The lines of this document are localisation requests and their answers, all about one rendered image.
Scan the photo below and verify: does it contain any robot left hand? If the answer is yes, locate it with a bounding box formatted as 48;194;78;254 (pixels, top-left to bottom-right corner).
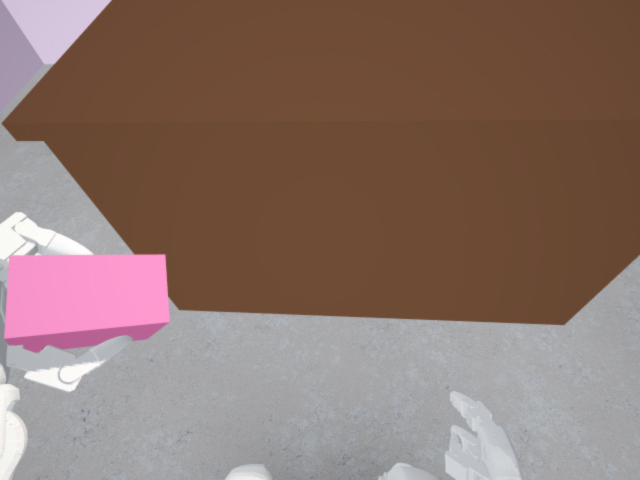
0;212;133;393

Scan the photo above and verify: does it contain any left robot forearm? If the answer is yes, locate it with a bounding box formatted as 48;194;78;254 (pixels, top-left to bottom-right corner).
0;384;28;480

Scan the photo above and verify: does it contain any robot right shin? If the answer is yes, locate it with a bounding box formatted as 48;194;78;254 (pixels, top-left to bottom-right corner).
390;463;412;471

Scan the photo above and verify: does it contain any table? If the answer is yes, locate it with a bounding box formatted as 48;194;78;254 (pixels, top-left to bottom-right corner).
1;0;640;325

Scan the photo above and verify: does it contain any sponge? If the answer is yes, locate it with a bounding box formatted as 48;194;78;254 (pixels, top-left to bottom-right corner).
4;255;170;353

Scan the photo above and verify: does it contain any robot right hand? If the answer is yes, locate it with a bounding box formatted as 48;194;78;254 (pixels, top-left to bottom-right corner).
445;391;524;480

